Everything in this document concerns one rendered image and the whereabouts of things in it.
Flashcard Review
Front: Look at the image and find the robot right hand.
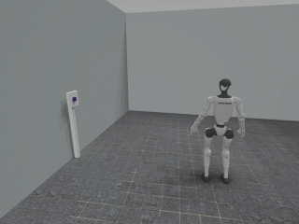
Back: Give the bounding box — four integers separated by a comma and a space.
237, 129, 245, 138

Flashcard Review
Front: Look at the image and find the left robot foot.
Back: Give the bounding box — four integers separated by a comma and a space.
202, 172, 209, 183

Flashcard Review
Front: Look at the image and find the robot left hand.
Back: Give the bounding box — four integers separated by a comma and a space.
190, 126, 197, 136

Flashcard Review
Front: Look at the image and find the robot left upper arm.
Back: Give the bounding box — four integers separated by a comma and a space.
201, 96, 216, 118

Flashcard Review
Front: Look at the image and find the left robot forearm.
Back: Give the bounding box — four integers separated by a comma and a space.
192, 111, 204, 128

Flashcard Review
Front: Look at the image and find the right robot shin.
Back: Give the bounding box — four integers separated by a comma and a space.
222, 151, 230, 178

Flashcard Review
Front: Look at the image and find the right robot forearm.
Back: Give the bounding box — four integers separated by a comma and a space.
238, 113, 245, 130

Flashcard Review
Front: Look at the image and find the panel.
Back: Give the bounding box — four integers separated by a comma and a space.
66, 91, 80, 158

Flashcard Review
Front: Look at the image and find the robot right upper arm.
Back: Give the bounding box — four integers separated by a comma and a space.
233, 96, 244, 119

